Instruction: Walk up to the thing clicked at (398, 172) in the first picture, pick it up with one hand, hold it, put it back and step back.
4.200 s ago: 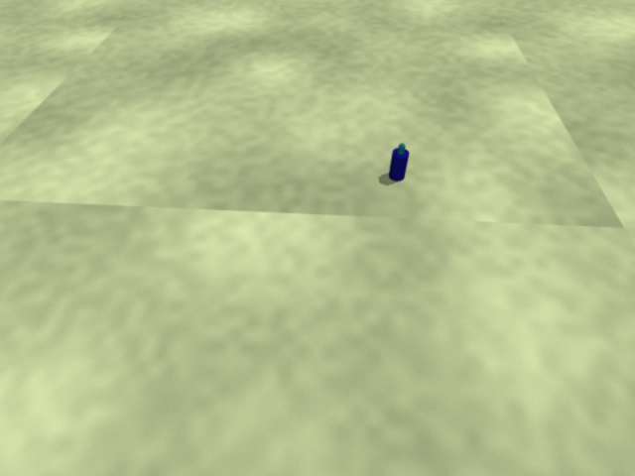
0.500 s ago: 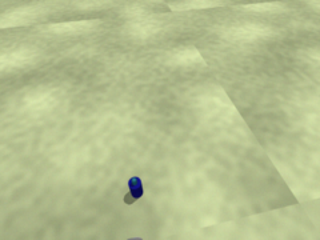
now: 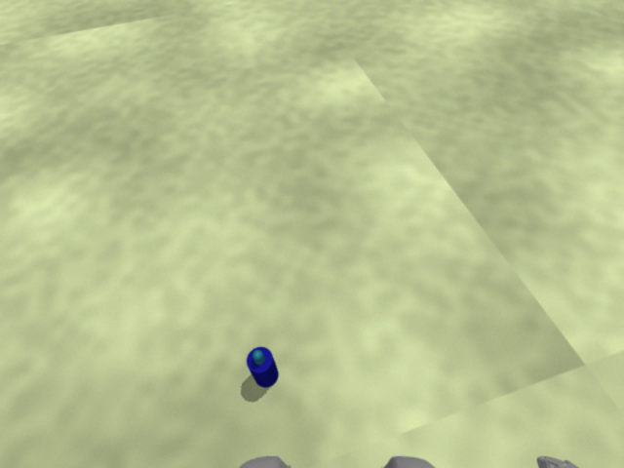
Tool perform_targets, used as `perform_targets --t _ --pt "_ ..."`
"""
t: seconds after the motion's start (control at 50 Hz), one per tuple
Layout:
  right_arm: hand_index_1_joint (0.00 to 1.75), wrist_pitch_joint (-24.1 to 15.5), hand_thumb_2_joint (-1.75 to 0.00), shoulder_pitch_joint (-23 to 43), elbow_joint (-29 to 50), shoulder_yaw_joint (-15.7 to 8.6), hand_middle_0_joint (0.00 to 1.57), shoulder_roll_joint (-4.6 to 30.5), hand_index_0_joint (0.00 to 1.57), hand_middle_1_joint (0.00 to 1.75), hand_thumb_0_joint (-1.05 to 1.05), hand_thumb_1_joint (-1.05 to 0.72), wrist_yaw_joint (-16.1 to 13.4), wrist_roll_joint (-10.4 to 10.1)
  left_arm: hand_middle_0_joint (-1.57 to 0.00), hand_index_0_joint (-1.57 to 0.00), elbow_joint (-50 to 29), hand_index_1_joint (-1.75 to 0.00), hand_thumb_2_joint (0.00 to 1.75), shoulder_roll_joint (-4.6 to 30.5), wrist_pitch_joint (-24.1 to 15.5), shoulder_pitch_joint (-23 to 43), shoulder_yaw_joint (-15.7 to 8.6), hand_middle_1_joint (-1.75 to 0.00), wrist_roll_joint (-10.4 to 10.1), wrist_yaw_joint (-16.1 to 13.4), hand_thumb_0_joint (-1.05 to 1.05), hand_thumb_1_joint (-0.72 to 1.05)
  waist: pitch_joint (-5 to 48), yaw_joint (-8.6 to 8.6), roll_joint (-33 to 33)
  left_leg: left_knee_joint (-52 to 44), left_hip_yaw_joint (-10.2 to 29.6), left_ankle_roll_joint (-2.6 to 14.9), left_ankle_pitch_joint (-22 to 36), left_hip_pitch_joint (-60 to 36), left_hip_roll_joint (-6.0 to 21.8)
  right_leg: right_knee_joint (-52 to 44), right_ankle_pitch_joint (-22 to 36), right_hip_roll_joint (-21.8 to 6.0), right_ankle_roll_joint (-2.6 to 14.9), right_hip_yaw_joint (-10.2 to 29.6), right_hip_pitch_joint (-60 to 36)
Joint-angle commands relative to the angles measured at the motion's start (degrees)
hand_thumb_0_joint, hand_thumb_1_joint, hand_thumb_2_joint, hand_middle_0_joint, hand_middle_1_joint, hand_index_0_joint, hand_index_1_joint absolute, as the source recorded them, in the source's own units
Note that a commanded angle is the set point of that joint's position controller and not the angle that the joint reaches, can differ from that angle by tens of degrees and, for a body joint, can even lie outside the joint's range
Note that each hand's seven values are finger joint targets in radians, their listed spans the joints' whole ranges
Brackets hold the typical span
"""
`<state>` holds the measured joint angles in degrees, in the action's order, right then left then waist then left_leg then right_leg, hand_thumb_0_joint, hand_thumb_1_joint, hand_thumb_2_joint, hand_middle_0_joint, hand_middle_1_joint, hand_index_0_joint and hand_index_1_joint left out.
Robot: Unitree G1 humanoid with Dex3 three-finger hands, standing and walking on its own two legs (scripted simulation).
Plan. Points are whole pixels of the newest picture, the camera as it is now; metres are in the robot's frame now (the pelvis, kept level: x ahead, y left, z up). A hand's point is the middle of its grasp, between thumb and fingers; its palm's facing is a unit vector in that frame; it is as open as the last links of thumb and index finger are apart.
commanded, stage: walk up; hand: left
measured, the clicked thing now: (262, 364) +0.46 +0.21 -0.66
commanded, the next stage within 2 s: stand in 1.06 s
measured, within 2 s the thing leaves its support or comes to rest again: neither
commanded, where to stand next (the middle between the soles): +0.13 -0.01 m, yaw +1 degrees
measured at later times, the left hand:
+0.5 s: hand out of the picture +0.10 +0.24 -0.13, palm faces -0.02 -0.95 -0.30, open 7.4 cm
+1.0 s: hand out of the picture +0.10 +0.25 -0.13, palm faces +0.00 -0.95 -0.33, open 7.4 cm
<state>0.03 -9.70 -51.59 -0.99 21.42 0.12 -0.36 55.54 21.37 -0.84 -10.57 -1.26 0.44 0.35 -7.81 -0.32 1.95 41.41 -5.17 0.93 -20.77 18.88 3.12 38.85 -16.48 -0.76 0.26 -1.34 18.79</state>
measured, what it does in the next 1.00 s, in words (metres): stands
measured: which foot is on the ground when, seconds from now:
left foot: down 0.00-1.00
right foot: down 0.00-1.00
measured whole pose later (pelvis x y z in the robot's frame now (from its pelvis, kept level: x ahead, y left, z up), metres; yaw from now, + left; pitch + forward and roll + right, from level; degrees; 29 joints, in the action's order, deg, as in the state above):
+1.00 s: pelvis +0.03 +0.00 +0.03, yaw +0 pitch -2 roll +0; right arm -0.9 -3.8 -66.8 -0.4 19.6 0.9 0.8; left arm 67.5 19.4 -0.5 -5.4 -0.6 0.2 0.9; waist -3.2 0.4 0.5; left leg 18.3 -5.1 0.1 -9.2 7.1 1.7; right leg 17.5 -8.0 -0.7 -0.3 -1.6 7.5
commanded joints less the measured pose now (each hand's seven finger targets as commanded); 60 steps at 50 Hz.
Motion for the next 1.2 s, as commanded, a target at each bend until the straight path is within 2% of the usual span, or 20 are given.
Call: perform_targets --t 0.0,0.02,0.04,0.08,0.12,0.24,0.3,0.44,0.54,0.62,0.68,0.8,0.92,1.02,1.04,1.1,1.12,1.18 --pt "0.3 -1.8 -0.9 -1.4 -0.5 -3.2 0.2 12.7 0.2 0.3 0.0 -0.9 -0.5 0.0 -0.2 -0.2 -3.4 -0.3 0.9 13.1 -1.2 5.1 -2.1 -0.3 0.0 -0.8 0.0 0.9 6.8 -1.7 -8.0 -11.1 6.9 1.78 0.7 -10.6 2.6 -15.2 0.7 -10.4 5.48 12.4 7.8" --pt "0.3 -1.9 -0.9 0.8 -1.0 -3.1 0.2 13.1 0.2 0.3 0.0 -0.9 -0.2 -0.1 -0.2 -0.2 -2.6 -0.3 0.9 12.2 -1.2 4.7 -2.0 -0.3 -0.3 -0.7 0.0 0.9 7.1 -0.71 -6.8 -13.5 8.3 2.42 1.0 -9.0 4.2 -14.4 -0.3 -7.7 3.32 10.0 4.9" --pt "0.3 -2.0 -0.9 1.9 -1.4 -2.7 0.2 12.5 0.2 0.3 0.0 -0.9 0.0 0.1 -0.2 -0.2 -1.7 -0.3 0.9 12.2 -1.2 5.0 -2.0 -0.3 -0.1 -0.7 0.0 0.9 7.3 -0.18 -7.7 -15.7 9.7 2.84 -0.7 -5.6 5.2 -14.5 -2.6 -6.4 2.86 9.3 1.1" --pt "0.3 -2.1 -0.9 2.4 -2.6 -1.9 0.2 12.1 0.2 0.3 0.0 -0.9 0.3 0.5 -0.2 -0.2 -0.7 -0.3 0.9 12.2 -1.2 4.5 -2.0 -0.3 0.0 -0.3 0.0 0.9 8.0 0.8 -8.2 -17.1 9.2 2.64 -3.3 -4.9 4.7 -17.0 -7.9 -6.9 3.23 11.0 -0.8" --pt "0.3 -2.0 -0.9 2.6 -4.7 -1.6 0.2 11.8 0.2 0.3 0.0 -0.9 0.4 0.8 -0.2 -0.2 0.1 -0.3 0.9 12.0 -1.1 6.4 -1.9 -0.3 -0.1 -0.2 0.0 0.9 4.8 0.37 -6.7 -19.1 9.0 1.53 -3.9 -4.2 3.8 -19.7 -11.9 -7.2 3.01 11.7 0.7" --pt "0.3 -3.1 -0.9 4.8 -7.9 -1.0 0.2 11.6 0.2 0.3 0.0 -0.9 0.4 1.0 -0.2 -0.2 2.9 -0.3 0.9 10.9 -1.3 7.2 -1.5 -0.3 -0.4 0.1 0.0 0.9 8.3 1.01 -2.2 -23.7 9.0 1.13 2.3 -5.3 5.0 -19.4 1.8 -6.6 2.54 9.0 -7.5" --pt "0.3 -3.2 -0.9 5.9 -9.1 -0.9 0.2 11.5 0.2 0.3 0.0 -0.9 0.2 0.9 -0.2 -0.2 4.3 -0.3 0.9 10.9 -1.2 7.6 -1.3 -0.3 -0.6 0.1 0.0 0.9 7.6 1.19 -1.4 -24.8 8.7 0.81 3.9 -6.4 5.0 -20.6 3.9 -6.7 2.24 8.5 -7.6" --pt "0.3 -3.3 -0.9 6.3 -11.1 -1.0 0.2 11.5 0.2 0.3 0.0 -0.9 -0.1 0.9 -0.2 -0.2 6.3 -0.3 0.9 10.3 -1.0 8.9 -1.1 -0.3 -0.6 0.1 0.0 0.9 11.0 0.67 -0.8 -25.3 7.6 0.73 10.9 -10.3 5.6 -21.1 11.7 -6.8 1.55 7.2 -11.0" --pt "0.3 -3.0 -0.9 6.8 -11.7 -1.2 0.2 11.4 0.2 0.3 0.0 -0.9 -0.3 0.8 -0.2 -0.2 7.5 -0.3 0.9 10.1 -0.8 9.2 -1.0 -0.3 -0.6 0.0 0.0 0.9 10.0 0.43 -1.1 -25.8 7.4 0.6 12.4 -11.7 5.7 -22.0 11.5 -6.8 1.27 7.0 -10.1" --pt "0.3 -2.6 -0.9 8.1 -11.7 -1.4 0.2 11.6 0.2 0.3 0.0 -0.9 -0.2 0.9 -0.2 -0.2 8.3 -0.3 0.9 9.9 -0.6 8.9 -1.0 -0.3 -0.3 0.0 0.0 0.9 7.4 0.33 -1.1 -27.3 7.9 0.68 7.1 -10.3 5.9 -23.4 7.4 -6.4 0.91 6.5 -8.7" --pt "0.3 -2.5 -0.9 8.1 -12.1 -1.4 0.2 11.5 0.2 0.3 0.0 -0.9 -0.2 0.8 -0.2 -0.2 8.7 -0.3 0.9 9.9 -0.7 8.7 -1.1 -0.3 -0.2 0.0 0.0 0.9 7.3 0.29 -1.6 -27.6 8.2 0.49 6.1 -10.7 5.6 -24.1 6.0 -6.3 0.87 6.8 -8.4" --pt "0.3 -2.6 -0.9 8.3 -12.1 -1.4 0.2 10.8 0.2 0.3 0.0 -0.9 -0.2 0.8 -0.2 -0.2 8.6 -0.3 0.9 10.0 -1.0 8.6 -1.2 -0.3 -0.1 -0.2 0.0 0.9 10.1 0.14 -2.9 -26.6 7.4 0.17 12.3 -13.6 5.4 -24.5 11.1 -6.9 0.6 6.9 -10.2" --pt "0.3 -2.4 -0.9 8.7 -11.9 -1.6 0.2 10.7 0.2 0.3 0.0 -0.9 -0.2 0.8 -0.2 -0.2 8.5 -0.3 0.9 9.8 -1.1 8.1 -1.1 -0.3 0.0 -0.4 0.0 0.9 11.2 0.17 -2.9 -26.1 6.9 0.26 15.4 -15.4 5.6 -24.6 14.6 -7.2 0.29 6.4 -10.8" --pt "0.3 -2.3 -0.9 8.7 -12.3 -1.6 0.2 10.5 0.2 0.3 0.0 -0.9 -0.3 0.8 -0.2 -0.2 8.4 -0.3 0.9 9.6 -0.9 8.5 -1.2 -0.3 0.0 -0.5 0.0 0.9 10.8 0.16 -2.2 -26.8 6.9 0.04 15.4 -14.4 5.5 -24.2 15.1 -7.3 0.34 6.3 -11.8" --pt "0.3 -2.1 -0.9 8.8 -11.7 -1.3 0.2 9.6 0.2 0.3 0.0 -0.9 -0.2 1.0 -0.2 -0.2 8.0 -0.3 0.9 10.5 -1.1 8.6 -1.0 -0.3 0.1 -0.7 0.0 0.9 11.0 -0.17 -2.1 -27.4 7.4 -0.25 15.9 -13.8 6.0 -23.9 13.0 -7.3 0.44 5.6 -12.3" --pt "0.3 -2.2 -0.9 8.8 -11.9 -1.3 0.2 10.2 0.2 0.3 0.0 -0.9 -0.3 1.0 -0.2 -0.2 8.1 -0.3 0.9 9.9 -1.1 8.4 -1.0 -0.3 -0.1 -0.8 0.0 0.9 10.9 0.13 -0.7 -27.2 7.3 -0.33 18.6 -14.1 5.9 -24.0 15.0 -7.5 0.44 6.0 -12.7" --pt "0.3 -2.1 -0.9 8.9 -11.8 -1.4 0.2 10.3 0.2 0.3 0.0 -0.9 -0.4 0.9 -0.2 -0.2 8.1 -0.3 0.9 9.8 -1.1 7.9 -0.9 -0.3 0.0 -0.8 0.0 0.9 11.1 0.1 -0.7 -27.4 7.4 -0.32 17.6 -14.5 6.0 -23.9 13.6 -7.3 0.39 5.5 -12.5" --pt "0.3 -2.1 -0.9 8.8 -11.7 -1.2 0.2 9.8 0.2 0.3 0.0 -0.9 -0.4 1.0 -0.2 -0.2 8.0 -0.3 0.9 10.3 -1.1 8.7 -1.0 -0.3 -0.1 -0.9 0.0 0.9 10.3 0.0 -1.8 -27.5 7.6 -0.44 19.1 -13.9 6.0 -23.7 15.0 -7.4 0.46 5.4 -12.9"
